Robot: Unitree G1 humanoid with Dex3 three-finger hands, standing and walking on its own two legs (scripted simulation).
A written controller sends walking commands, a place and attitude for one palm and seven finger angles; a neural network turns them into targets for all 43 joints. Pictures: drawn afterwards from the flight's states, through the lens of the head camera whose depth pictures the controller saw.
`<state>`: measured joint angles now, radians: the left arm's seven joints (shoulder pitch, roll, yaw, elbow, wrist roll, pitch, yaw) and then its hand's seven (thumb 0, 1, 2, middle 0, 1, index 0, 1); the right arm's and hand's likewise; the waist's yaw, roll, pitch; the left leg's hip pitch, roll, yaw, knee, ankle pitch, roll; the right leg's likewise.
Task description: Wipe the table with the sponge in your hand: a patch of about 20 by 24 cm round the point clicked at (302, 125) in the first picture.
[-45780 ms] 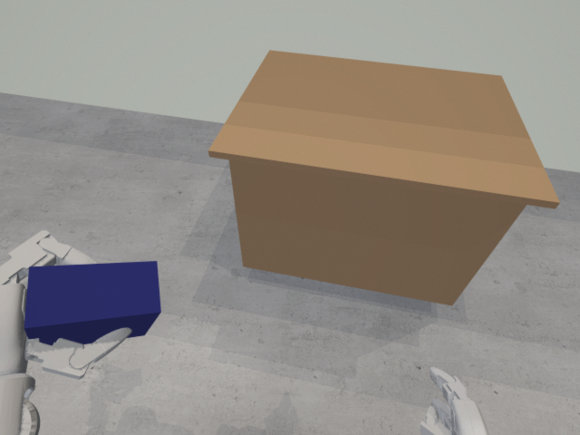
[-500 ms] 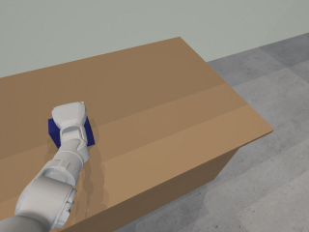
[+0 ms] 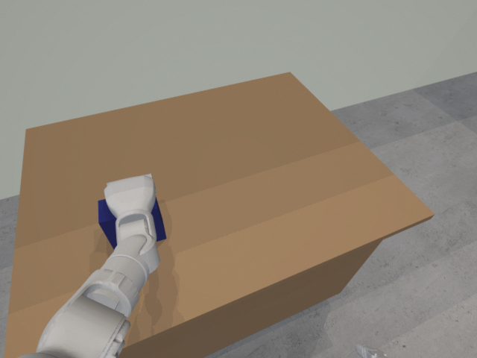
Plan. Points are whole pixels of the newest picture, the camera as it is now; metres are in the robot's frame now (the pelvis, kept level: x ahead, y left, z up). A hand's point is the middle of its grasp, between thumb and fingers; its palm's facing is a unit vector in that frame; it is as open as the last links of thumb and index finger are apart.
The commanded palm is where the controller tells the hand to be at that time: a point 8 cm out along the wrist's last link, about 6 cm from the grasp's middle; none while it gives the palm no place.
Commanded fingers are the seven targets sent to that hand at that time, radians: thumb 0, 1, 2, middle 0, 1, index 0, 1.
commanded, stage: wipe back along the middle lane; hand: left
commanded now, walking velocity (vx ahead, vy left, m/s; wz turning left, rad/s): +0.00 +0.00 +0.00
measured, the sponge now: (136, 225) +0.37 +0.24 -0.04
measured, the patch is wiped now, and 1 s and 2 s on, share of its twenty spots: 0.65 0.85 0.90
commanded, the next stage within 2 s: slide across to the third lane in 1.40 s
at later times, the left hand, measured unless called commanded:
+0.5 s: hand (148, 237) +0.32 +0.19 +0.00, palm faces -0.05 -0.01 -1.00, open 9.7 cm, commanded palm +0.27 +0.17 +0.03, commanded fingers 0.00 0.10 1.30 -1.20 -1.60 -1.20 -1.60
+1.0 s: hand (152, 248) +0.30 +0.18 +0.00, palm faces -0.08 -0.02 -1.00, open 9.7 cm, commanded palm +0.26 +0.16 +0.03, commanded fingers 0.00 0.10 1.30 -1.20 -1.60 -1.20 -1.60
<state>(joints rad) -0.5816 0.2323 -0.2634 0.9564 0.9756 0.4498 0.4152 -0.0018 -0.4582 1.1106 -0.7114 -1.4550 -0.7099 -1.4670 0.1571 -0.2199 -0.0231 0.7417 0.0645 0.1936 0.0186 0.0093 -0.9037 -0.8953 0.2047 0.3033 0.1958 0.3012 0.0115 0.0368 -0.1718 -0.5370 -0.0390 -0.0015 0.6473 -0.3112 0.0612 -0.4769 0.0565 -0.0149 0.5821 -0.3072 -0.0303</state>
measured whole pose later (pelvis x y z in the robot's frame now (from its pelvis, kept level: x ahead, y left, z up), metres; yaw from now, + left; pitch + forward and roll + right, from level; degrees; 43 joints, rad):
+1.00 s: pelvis -0.01 -0.03 +0.00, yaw +0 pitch +6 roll +0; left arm -0.28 0.20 -0.33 0.61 0.99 0.53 0.34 0.02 -0.45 1.10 -0.71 -1.45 -0.72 -1.46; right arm 0.08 -0.24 0.00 0.69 0.09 0.21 0.00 0.01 -0.90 -0.90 0.20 0.30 0.19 0.30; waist 0.05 0.04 -0.14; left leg -0.42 -0.02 0.01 0.61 -0.29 0.02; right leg -0.39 0.07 -0.01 0.60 -0.31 -0.07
